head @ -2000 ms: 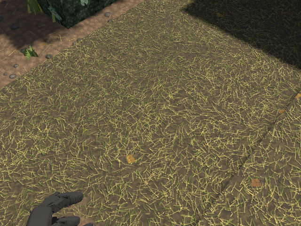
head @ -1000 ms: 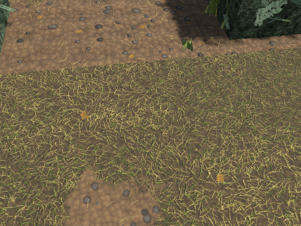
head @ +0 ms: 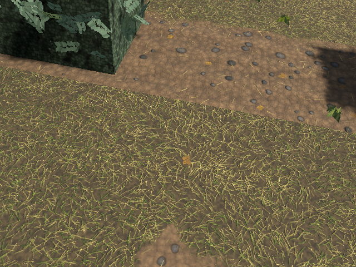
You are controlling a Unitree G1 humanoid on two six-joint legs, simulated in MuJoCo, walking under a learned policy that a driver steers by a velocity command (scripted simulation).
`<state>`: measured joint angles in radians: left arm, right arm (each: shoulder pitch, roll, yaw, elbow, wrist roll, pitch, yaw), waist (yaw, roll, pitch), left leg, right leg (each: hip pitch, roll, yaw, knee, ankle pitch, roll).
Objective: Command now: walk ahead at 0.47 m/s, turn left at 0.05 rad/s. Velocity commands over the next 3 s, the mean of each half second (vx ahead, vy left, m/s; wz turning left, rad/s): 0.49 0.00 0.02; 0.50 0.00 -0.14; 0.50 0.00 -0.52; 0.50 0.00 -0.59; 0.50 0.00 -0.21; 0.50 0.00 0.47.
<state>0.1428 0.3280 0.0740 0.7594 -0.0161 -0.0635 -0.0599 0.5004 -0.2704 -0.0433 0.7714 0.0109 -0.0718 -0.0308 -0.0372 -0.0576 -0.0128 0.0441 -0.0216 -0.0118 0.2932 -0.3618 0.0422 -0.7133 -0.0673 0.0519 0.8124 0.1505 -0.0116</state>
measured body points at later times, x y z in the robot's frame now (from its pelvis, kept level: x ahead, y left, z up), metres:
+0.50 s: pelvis +0.35 -0.09 -0.19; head +0.40 -0.09 +0.25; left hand +0.37 +0.17 -0.33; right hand +0.45 -0.35 -0.32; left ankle +0.36 +0.07 -0.79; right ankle +0.32 -0.18 -0.92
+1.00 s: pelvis +0.64 -0.05 -0.18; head +0.67 -0.04 +0.27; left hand +0.80 +0.20 -0.30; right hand +0.66 -0.33 -0.29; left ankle +0.64 +0.03 -0.92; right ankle +0.74 -0.26 -0.85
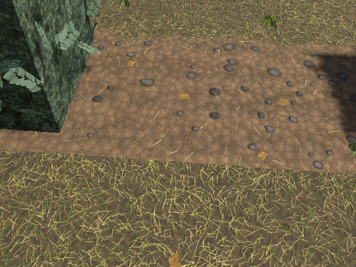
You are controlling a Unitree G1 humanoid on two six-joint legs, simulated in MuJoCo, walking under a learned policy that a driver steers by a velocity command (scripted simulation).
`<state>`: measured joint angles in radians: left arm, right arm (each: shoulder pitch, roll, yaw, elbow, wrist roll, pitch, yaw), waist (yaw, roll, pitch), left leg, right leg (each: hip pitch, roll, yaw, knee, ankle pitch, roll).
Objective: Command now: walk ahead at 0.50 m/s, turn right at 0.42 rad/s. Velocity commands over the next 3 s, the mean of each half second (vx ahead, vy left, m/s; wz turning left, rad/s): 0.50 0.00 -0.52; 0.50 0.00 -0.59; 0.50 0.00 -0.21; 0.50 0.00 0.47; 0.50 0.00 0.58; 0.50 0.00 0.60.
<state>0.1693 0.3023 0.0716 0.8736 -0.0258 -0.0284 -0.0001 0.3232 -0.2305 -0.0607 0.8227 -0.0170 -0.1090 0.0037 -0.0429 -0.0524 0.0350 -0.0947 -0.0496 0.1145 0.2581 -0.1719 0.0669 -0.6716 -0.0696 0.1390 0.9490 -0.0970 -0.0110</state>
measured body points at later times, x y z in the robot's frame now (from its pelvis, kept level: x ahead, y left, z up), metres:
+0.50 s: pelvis +0.28 -0.09 +0.00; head +0.31 -0.11 +0.45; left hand +0.43 +0.16 -0.12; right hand +0.38 -0.40 -0.10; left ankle +0.38 +0.08 -0.67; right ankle +0.27 -0.15 -0.75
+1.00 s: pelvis +0.56 -0.14 +0.00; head +0.58 -0.15 +0.44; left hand +0.83 +0.01 -0.11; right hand +0.47 -0.41 -0.11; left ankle +0.61 -0.05 -0.75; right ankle +0.51 -0.29 -0.67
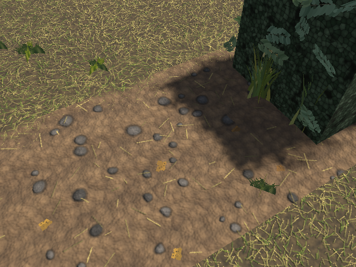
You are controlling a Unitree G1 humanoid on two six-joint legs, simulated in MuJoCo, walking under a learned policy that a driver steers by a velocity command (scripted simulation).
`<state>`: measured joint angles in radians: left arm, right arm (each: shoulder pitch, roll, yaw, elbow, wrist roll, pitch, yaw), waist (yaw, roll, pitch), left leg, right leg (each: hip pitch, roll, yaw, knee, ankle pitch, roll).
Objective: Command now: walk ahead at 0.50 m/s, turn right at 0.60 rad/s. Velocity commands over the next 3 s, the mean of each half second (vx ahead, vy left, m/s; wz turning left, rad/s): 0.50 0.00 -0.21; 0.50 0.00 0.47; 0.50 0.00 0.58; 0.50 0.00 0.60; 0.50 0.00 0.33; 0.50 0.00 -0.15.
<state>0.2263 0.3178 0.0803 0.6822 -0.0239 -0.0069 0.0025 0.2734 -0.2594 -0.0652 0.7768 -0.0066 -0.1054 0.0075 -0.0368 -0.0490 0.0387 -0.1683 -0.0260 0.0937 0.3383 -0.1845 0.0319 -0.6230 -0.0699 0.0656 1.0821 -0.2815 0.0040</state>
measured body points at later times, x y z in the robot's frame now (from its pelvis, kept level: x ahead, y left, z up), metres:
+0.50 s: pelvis +0.26 -0.09 +0.00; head +0.28 -0.10 +0.45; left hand +0.37 +0.18 -0.10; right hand +0.35 -0.38 -0.12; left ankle +0.30 +0.08 -0.66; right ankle +0.25 -0.17 -0.74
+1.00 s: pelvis +0.53 -0.03 -0.01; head +0.57 -0.01 +0.44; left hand +0.62 +0.27 -0.11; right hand +0.70 -0.28 -0.11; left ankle +0.56 +0.04 -0.74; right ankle +0.52 -0.20 -0.66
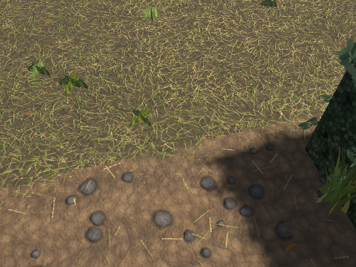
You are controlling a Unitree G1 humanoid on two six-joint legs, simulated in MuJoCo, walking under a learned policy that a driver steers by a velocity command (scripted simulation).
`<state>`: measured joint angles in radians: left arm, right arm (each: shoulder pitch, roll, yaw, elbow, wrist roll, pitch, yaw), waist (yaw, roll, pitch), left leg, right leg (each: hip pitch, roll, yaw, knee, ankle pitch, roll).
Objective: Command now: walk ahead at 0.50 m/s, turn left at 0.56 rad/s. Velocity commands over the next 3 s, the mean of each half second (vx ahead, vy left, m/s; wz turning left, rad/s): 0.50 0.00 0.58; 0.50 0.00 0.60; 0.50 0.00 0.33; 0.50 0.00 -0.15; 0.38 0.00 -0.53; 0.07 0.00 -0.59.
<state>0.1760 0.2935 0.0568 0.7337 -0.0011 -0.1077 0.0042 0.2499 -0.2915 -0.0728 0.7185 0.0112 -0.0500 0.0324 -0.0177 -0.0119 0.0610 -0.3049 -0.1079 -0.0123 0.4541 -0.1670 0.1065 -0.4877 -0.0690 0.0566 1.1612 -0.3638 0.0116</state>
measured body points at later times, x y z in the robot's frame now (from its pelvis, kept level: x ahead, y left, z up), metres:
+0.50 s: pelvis +0.27 -0.05 +0.00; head +0.30 -0.05 +0.45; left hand +0.29 +0.25 -0.10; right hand +0.48 -0.28 -0.10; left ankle +0.23 +0.08 -0.65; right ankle +0.32 -0.15 -0.74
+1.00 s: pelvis +0.50 +0.11 +0.00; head +0.52 +0.14 +0.45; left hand +0.45 +0.42 -0.10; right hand +0.76 -0.05 -0.09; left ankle +0.49 +0.19 -0.74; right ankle +0.58 -0.05 -0.65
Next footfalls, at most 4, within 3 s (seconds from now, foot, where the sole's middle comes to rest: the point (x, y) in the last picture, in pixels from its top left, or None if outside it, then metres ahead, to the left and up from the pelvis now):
0.30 right None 0.36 -0.14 -0.77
0.82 left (125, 246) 0.52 0.21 -0.77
1.30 right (132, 166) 0.87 0.21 -0.77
1.82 left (45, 160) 0.91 0.59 -0.77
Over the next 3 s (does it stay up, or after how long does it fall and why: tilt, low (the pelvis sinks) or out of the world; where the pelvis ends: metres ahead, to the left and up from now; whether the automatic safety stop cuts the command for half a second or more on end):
stays up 1.21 0.62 0.00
